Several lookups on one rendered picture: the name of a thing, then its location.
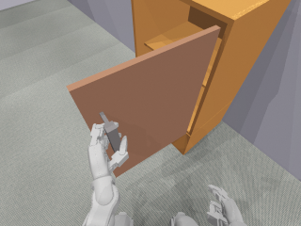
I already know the robot left hand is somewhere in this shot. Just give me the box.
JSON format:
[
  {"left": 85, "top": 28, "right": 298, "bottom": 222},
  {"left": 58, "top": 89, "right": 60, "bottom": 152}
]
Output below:
[{"left": 87, "top": 121, "right": 129, "bottom": 181}]

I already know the handle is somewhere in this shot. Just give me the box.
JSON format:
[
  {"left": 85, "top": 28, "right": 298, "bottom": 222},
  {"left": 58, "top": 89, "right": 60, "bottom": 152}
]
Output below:
[{"left": 99, "top": 112, "right": 121, "bottom": 153}]

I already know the cupboard door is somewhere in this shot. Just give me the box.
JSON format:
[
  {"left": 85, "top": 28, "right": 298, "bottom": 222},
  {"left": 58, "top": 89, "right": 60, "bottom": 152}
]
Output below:
[{"left": 66, "top": 25, "right": 221, "bottom": 178}]

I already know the robot right shin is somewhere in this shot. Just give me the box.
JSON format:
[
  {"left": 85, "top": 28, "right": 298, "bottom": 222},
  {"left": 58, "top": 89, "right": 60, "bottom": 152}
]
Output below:
[{"left": 176, "top": 212, "right": 185, "bottom": 216}]

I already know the robot left forearm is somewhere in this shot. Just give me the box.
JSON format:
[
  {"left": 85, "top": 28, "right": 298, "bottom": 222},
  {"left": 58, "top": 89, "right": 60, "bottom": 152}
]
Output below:
[{"left": 82, "top": 175, "right": 121, "bottom": 226}]

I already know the robot right hand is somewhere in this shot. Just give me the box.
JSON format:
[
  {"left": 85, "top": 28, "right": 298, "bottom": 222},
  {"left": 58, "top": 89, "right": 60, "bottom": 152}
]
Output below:
[{"left": 207, "top": 185, "right": 244, "bottom": 226}]

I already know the left robot thigh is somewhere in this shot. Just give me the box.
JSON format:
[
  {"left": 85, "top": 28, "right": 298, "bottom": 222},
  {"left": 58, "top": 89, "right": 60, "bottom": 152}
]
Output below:
[{"left": 114, "top": 215, "right": 134, "bottom": 226}]

